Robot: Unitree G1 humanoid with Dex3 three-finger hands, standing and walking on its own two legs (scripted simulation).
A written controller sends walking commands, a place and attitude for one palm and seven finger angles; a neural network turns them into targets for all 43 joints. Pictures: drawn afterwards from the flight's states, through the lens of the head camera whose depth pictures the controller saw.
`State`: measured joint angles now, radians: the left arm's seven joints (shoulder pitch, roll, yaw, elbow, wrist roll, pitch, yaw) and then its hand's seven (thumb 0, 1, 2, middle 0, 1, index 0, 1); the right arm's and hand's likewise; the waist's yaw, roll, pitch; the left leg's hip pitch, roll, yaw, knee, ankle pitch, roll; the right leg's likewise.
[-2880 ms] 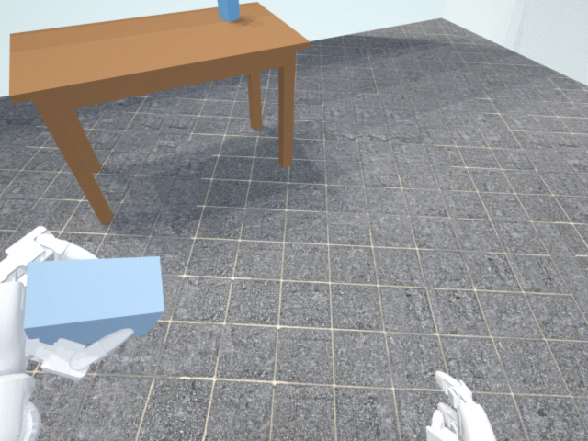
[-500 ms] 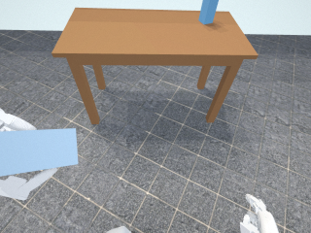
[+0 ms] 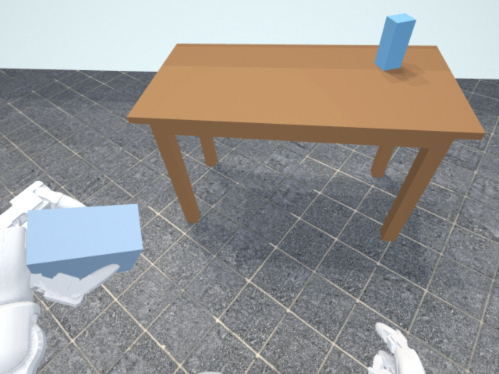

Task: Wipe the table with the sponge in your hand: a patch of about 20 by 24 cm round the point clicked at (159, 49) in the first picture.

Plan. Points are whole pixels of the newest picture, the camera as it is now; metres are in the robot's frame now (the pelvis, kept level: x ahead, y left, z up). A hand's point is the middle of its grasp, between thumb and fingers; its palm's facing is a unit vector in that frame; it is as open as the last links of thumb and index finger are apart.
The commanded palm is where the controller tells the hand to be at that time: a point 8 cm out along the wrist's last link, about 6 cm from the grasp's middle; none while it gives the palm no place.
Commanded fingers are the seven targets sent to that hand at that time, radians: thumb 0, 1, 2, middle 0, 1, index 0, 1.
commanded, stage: walk to a spot facing it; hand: left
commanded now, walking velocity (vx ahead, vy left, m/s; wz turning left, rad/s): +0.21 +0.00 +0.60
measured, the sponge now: (102, 243) +0.24 +0.20 +0.16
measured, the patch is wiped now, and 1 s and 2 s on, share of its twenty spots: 0.00 0.00 0.00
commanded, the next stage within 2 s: turn to face it in 0.26 s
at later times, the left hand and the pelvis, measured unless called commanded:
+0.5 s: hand (63, 198) +0.29 +0.26 +0.18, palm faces +0.51 -0.73 -0.45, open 10.0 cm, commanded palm +0.21 +0.29 +0.19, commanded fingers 0.00 0.10 1.30 -1.20 -1.60 -1.20 -1.60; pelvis +0.11 -0.01 +0.00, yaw +10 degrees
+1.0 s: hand (176, 162) +0.35 +0.12 +0.19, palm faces +0.27 -0.85 -0.46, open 10.0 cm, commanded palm +0.28 +0.19 +0.19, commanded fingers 0.00 0.10 1.30 -1.20 -1.60 -1.20 -1.60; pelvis +0.11 -0.08 +0.01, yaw -3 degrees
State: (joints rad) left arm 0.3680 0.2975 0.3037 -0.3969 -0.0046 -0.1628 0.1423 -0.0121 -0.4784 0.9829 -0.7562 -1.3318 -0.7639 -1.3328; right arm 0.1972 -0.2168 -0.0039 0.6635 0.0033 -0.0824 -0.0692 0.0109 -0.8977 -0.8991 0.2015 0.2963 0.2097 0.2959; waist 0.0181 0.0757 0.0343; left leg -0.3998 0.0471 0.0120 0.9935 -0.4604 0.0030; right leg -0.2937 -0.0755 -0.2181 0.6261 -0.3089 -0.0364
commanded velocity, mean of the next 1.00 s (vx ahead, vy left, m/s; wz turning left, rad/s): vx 0.01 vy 0.00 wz -0.20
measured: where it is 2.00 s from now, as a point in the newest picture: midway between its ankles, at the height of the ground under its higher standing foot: outside the picture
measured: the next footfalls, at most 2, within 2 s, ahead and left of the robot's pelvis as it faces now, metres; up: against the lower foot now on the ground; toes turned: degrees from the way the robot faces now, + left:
left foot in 0.36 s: +0.19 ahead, +0.12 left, +0.00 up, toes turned +19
right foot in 0.70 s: +0.21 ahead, -0.14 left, +0.00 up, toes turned +0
